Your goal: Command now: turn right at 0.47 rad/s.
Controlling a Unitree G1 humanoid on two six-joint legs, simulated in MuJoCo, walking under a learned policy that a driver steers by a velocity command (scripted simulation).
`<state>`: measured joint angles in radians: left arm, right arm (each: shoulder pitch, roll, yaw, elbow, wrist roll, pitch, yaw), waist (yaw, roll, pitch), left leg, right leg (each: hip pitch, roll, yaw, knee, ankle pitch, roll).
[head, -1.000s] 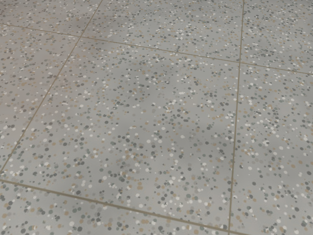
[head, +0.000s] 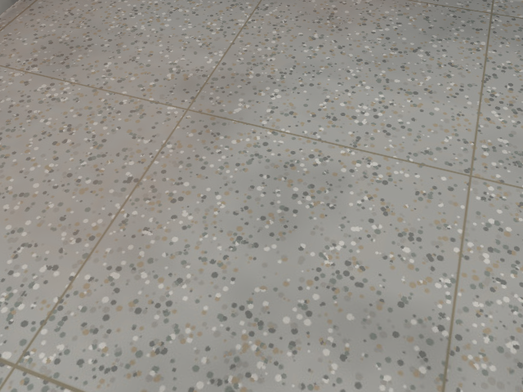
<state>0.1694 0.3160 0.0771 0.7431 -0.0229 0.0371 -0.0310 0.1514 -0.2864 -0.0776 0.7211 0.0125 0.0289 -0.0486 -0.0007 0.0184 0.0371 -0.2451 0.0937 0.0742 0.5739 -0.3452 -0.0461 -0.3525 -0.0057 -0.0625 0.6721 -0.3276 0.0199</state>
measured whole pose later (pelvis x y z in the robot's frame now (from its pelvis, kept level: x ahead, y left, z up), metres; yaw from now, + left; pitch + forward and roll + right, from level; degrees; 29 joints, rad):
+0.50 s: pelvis +0.01 +0.01 +0.00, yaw -18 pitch +2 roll +1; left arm 0.16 0.33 0.08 0.64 -0.02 0.06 0.02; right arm 0.14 -0.29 -0.08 0.71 0.00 -0.03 -0.01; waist 0.02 -0.03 0.03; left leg -0.28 -0.04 -0.07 0.49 -0.23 -0.03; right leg -0.34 0.12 0.23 0.58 -0.27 -0.03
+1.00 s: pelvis +0.04 -0.03 +0.02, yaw -26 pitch +2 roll +1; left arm 0.36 0.25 0.04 0.72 0.00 -0.04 0.00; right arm 0.23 -0.31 -0.07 0.73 0.02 -0.06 0.01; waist 0.02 0.04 -0.02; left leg -0.51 0.05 0.01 0.98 -0.33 0.01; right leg -0.10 0.02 0.03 0.38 -0.30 -0.05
